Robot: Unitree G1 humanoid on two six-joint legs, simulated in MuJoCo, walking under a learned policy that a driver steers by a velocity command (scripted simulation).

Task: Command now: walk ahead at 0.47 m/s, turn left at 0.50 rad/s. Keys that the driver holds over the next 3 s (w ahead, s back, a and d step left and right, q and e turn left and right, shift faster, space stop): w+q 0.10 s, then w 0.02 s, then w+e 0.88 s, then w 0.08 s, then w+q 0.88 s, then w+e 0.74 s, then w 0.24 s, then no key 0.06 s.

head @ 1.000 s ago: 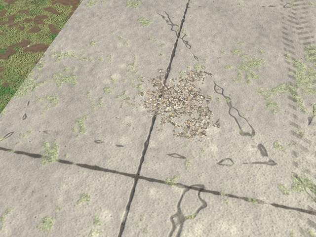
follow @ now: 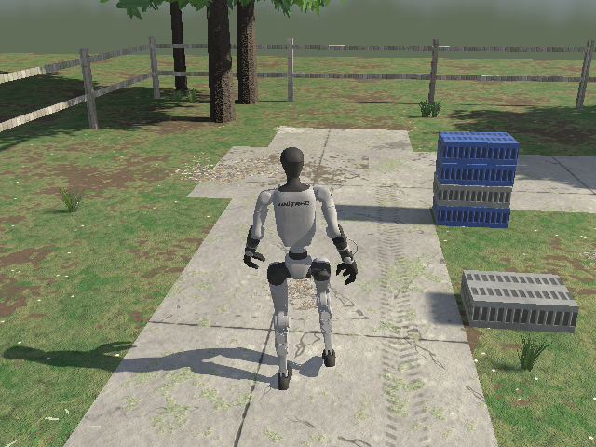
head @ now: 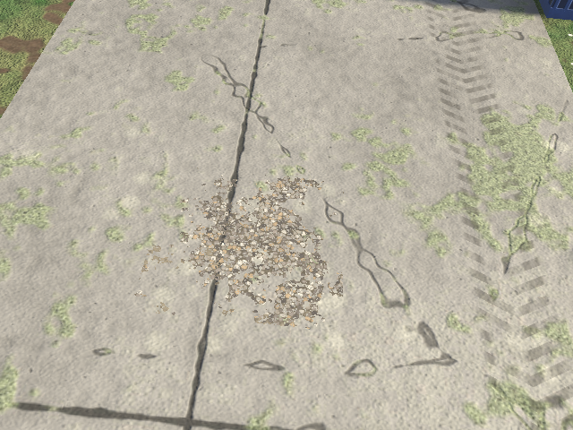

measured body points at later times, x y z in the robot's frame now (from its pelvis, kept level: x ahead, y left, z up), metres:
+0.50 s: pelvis +0.29 -0.04 +0.00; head +0.32 -0.04 +0.44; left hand +0.34 +0.24 -0.12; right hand +0.47 -0.29 -0.10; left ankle +0.36 +0.13 -0.69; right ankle +0.30 -0.12 -0.75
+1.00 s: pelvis +0.56 +0.00 +0.00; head +0.58 +0.00 +0.44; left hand +0.80 +0.22 -0.10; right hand +0.53 -0.29 -0.12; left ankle +0.56 +0.12 -0.75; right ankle +0.61 -0.17 -0.68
